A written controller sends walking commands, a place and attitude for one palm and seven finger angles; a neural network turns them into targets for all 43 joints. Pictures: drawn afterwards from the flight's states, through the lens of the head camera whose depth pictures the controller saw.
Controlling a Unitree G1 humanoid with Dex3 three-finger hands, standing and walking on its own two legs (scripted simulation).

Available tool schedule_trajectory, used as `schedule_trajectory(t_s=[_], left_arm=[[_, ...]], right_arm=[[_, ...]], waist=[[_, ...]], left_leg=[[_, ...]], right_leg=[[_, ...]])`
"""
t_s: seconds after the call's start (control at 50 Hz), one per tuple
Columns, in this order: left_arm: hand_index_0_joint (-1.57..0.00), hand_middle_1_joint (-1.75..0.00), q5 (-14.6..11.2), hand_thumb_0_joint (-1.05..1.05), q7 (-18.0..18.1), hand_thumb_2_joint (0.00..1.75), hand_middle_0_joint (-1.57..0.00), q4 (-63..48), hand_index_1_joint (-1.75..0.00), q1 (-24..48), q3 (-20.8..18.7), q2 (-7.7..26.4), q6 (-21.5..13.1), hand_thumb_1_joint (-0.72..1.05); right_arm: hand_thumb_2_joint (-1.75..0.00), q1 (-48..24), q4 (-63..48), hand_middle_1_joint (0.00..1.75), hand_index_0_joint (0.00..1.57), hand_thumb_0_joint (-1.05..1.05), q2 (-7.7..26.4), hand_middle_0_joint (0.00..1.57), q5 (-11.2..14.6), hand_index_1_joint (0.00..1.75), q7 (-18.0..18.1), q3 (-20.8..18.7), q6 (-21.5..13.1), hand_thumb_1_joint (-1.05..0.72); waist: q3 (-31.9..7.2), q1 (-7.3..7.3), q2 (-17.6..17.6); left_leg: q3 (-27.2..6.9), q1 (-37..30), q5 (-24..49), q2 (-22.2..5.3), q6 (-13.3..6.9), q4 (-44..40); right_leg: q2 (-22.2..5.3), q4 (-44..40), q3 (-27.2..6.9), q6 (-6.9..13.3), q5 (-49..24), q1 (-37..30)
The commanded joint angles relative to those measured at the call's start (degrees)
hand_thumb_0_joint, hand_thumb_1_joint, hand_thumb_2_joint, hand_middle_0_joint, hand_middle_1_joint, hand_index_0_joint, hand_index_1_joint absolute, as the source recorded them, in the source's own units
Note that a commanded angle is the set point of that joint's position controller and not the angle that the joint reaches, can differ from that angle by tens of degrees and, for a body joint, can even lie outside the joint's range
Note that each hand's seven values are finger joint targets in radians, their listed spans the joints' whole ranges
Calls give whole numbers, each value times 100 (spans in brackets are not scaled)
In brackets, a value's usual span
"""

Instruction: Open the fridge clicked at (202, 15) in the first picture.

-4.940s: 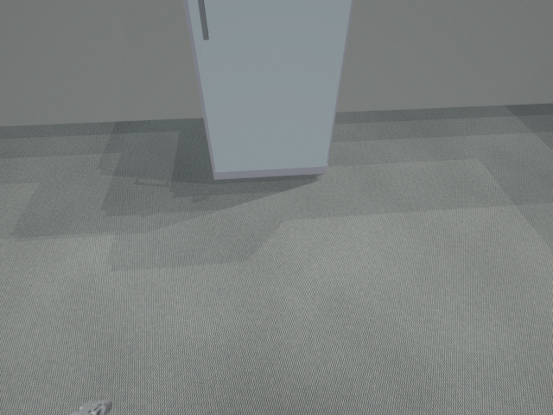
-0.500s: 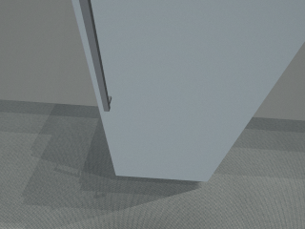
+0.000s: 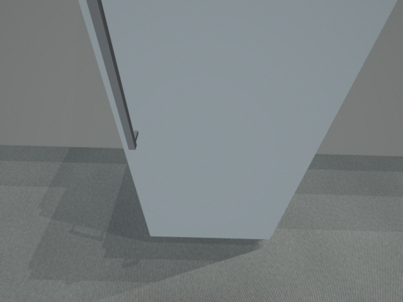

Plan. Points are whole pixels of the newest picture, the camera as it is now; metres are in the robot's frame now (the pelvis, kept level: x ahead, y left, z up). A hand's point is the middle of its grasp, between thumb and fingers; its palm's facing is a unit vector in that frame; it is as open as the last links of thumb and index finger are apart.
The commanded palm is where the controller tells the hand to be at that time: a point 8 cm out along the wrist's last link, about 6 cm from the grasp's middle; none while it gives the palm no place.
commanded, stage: come to a stop and stand still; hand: left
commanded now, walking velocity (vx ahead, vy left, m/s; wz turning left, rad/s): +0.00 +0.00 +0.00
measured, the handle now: (116, 72) +0.51 +0.22 +0.21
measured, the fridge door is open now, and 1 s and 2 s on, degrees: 0 0 0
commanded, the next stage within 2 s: look again from close up in 0.68 s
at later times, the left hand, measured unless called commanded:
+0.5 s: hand out of the picture +0.03 +0.22 -0.17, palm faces +0.02 -0.98 -0.21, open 7.4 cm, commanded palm none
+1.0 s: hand out of the picture +0.03 +0.22 -0.18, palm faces +0.00 -0.98 -0.19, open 7.4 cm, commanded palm none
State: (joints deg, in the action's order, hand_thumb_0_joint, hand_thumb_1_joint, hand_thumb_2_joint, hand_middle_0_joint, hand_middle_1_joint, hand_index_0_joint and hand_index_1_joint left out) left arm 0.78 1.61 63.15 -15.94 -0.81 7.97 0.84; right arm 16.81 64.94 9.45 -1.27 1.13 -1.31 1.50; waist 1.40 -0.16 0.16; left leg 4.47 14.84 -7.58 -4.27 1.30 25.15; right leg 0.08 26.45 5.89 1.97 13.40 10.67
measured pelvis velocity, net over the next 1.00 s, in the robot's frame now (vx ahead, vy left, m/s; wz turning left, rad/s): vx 0.03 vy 0.04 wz -0.02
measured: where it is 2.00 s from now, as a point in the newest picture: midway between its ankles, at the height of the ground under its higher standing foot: outside the picture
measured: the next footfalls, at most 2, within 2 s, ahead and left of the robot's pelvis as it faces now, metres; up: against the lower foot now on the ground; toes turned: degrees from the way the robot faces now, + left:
none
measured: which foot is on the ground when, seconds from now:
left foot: down 0.00-1.00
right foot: down 0.00-1.00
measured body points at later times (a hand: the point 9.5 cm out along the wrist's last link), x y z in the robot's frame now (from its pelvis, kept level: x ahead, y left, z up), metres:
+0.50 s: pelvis +0.01 +0.05 +0.00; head +0.01 +0.04 +0.45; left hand +0.03 +0.27 -0.16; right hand +0.01 -0.17 -0.16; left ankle +0.05 +0.13 -0.74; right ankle +0.02 -0.09 -0.74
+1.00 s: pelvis +0.03 +0.04 +0.00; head +0.04 +0.05 +0.45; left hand +0.03 +0.27 -0.16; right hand +0.06 -0.19 -0.15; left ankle +0.05 +0.13 -0.74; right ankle +0.02 -0.09 -0.74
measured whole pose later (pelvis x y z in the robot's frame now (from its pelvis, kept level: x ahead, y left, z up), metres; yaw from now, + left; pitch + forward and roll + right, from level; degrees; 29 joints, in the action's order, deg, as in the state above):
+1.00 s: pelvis +0.03 +0.04 +0.00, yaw -1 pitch -1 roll +0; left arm 1.2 1.8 61.9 -17.5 0.3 9.9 -0.8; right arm 13.3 62.3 10.0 -0.9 0.8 0.2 -1.1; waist 2.1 0.8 -1.0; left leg 5.6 13.1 -12.2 0.3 -2.7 26.4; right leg -3.3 26.2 3.4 -1.8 14.9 9.9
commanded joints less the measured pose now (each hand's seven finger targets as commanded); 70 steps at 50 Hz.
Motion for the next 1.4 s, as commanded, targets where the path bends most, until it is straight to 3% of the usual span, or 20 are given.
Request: schedule_trajectory(t_s=[0.0, 0.02, 0.04, 0.08, 0.12, 0.16, 0.18, 0.2, 0.22, 0.28, 0.34, 0.42, 0.56, 0.62, 0.66, 0.82, 1.06, 1.22, 1.38], left_arm=[[-20, -30, 81, 0, 260, 90, -20, -66, -30, -865, -28, 704, -241, 90], [-20, -30, 64, 0, 191, 90, -20, -344, -30, -343, -36, 1008, -308, 90], [-20, -30, 59, 0, 160, 90, -20, -511, -30, -69, -103, 1039, -383, 90], [-20, -30, 35, 0, 141, 90, -20, -602, -30, 71, -124, 961, -375, 90], [-20, -30, 11, 0, 126, 90, -20, -609, -30, -42, -90, 727, -300, 90], [-20, -30, 16, 0, 118, 90, -20, -600, -30, -255, -86, 587, -186, 90], [-20, -30, 8, 0, 104, 90, -20, -572, -30, -412, -73, 528, -166, 90], [-20, -30, 20, 0, 87, 90, -20, -544, -30, -528, -58, 485, -165, 90], [-20, -30, 30, 0, 78, 90, -20, -527, -30, -553, -40, 478, -165, 90], [-20, -30, 21, 0, 78, 90, -20, -572, -30, -514, -38, 522, -200, 90], [-20, -30, 33, 0, 86, 90, -20, -610, -30, -499, -28, 555, -200, 90], [-20, -30, 41, 0, 85, 90, -20, -584, -30, -492, -18, 556, -194, 90], [-20, -30, 53, 0, 77, 90, -20, -485, -30, -552, -11, 656, -231, 90], [-20, -30, 46, 0, 66, 90, -20, -419, -30, -566, 5, 674, -222, 90], [-20, -30, 51, 0, 69, 90, -20, -398, -30, -585, 0, 699, -233, 90], [-20, -30, 47, 0, 59, 90, -20, -298, -30, -548, 12, 732, -217, 90], [-20, -30, 40, 0, 65, 90, -20, -300, -30, -402, -14, 878, -235, 90], [-20, -30, 33, 0, 50, 90, -20, -273, -30, -317, -19, 871, -202, 90], [-20, -30, 29, 0, 53, 90, -20, -285, -30, -307, -35, 902, -228, 90]], right_arm=[[-90, -408, -565, 30, 20, 0, 485, 20, 21, 30, -13, -10, -218, -90], [-90, 132, -675, 30, 20, 0, 168, 20, 41, 30, -76, 5, -130, -90], [-90, 361, -657, 30, 20, 0, 146, 20, -16, 30, -117, 27, -134, -90], [-90, 714, -660, 30, 20, 0, 180, 20, 4, 30, -105, 26, -188, -90], [-90, 861, -687, 30, 20, 0, 279, 20, -5, 30, -65, 42, -251, -90], [-90, 690, -772, 30, 20, 0, 427, 20, -25, 30, -36, 37, -273, -90], [-90, 558, -816, 30, 20, 0, 467, 20, -18, 30, -13, 24, -265, -90], [-90, 469, -866, 30, 20, 0, 499, 20, -9, 30, 1, 9, -259, -90], [-90, 441, -872, 30, 20, 0, 511, 20, -2, 30, 2, 3, -258, -90], [-90, 501, -822, 30, 20, 0, 426, 20, 9, 30, -2, 23, -293, -90], [-90, 505, -762, 30, 20, 0, 416, 20, 13, 30, -10, 26, -304, -90], [-90, 402, -683, 30, 20, 0, 471, 20, 29, 30, -9, 26, -300, -90], [-90, 231, -650, 30, 20, 0, 567, 20, 48, 30, -7, 34, -350, -90], [-90, 118, -625, 30, 20, 0, 601, 20, 54, 30, -5, 33, -344, -90], [-90, 79, -617, 30, 20, 0, 632, 20, 62, 30, 0, 34, -354, -90], [-90, -79, -524, 30, 20, 0, 686, 20, 62, 30, 1, 33, -346, -90], [-90, -147, -403, 30, 20, 0, 727, 20, 64, 30, 2, 34, -365, -90], [-90, -144, -333, 30, 20, 0, 737, 20, 53, 30, -2, 46, -342, -90], [-90, -104, -299, 30, 20, 0, 716, 20, 58, 30, 1, 36, -359, -90]], waist=[[708, 341, -185], [244, -180, -209], [-148, -219, 33], [-142, -329, -87], [154, -233, 95], [360, -51, 882], [385, 43, 866], [414, 108, 568], [461, 120, 260], [313, 71, -29], [312, 41, 174], [414, 8, -89], [164, -5, -16], [232, 1, 112], [102, 5, 20], [162, 17, 100], [68, 62, -38], [247, 71, 86], [88, 69, -12]], left_leg=[[-175, 494, -831, -92, 61, 841], [-269, 278, -1264, -10, -25, 1262], [-257, 79, -1030, 40, -41, 1355], [-217, -206, -781, 82, -102, 868], [-517, 18, -646, -65, -212, 302], [-1080, 771, -1260, -331, -383, -392], [-1278, 1027, -1767, -408, -463, -695], [-1307, 1184, -2067, -392, -492, -798], [-1247, 1231, -2107, -339, -484, -795], [-1019, 864, -1548, -202, -427, -589], [-1013, 640, -1363, -227, -429, -669], [-953, 519, -1368, -218, -408, -702], [-739, 28, -511, -197, -397, -538], [-719, -27, -573, -197, -380, -576], [-681, -109, -320, -192, -385, -489], [-701, -173, -379, -211, -370, -592], [-642, -288, 214, -222, -369, -511], [-714, -173, -310, -235, -340, -754], [-659, -342, 43, -223, -342, -653]], right_leg=[[-1063, -1129, -1407, -187, -882, 591], [-1476, -1414, -1545, 257, 949, 871], [-1506, -1269, -1424, 458, 767, 772], [-1129, -852, -955, 432, 1060, 1005], [-737, -415, -757, 268, 1241, 1075], [-397, 107, -424, 96, 1178, 625], [-304, 219, -343, 45, 1010, 397], [-299, 199, -360, 33, 869, 241], [-334, 140, -421, 37, 785, 186], [-494, -55, -569, 47, 632, 248], [-504, -70, -511, 17, 432, 326], [-526, -175, -576, -17, 363, 388], [-619, -288, -640, -47, -58, 302], [-618, -352, -665, -62, -21, 341], [-642, -363, -678, -65, -182, 234], [-653, -436, -660, -77, -139, 221], [-719, -489, -654, -82, -448, -4], [-682, -558, -648, -78, -108, 53], [-712, -594, -678, -65, -287, -14]])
